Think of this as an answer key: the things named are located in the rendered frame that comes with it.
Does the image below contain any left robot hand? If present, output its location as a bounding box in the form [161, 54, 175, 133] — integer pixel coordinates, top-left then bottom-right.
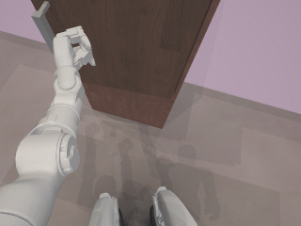
[53, 25, 96, 71]

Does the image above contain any robot left upper arm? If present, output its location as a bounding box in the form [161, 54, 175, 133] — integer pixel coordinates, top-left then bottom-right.
[0, 132, 80, 226]

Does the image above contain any right robot shin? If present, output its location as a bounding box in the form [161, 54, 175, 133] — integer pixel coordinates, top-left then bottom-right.
[154, 186, 166, 226]

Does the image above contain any robot left thigh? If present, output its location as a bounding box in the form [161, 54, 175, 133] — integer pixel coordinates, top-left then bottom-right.
[87, 196, 119, 226]

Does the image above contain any robot left forearm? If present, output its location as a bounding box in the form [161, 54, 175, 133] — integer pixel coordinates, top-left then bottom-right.
[15, 66, 85, 173]

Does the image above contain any handle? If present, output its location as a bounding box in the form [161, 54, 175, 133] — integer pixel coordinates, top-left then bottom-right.
[31, 1, 55, 54]

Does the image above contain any cupboard door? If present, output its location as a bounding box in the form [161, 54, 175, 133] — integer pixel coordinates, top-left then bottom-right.
[31, 0, 211, 99]

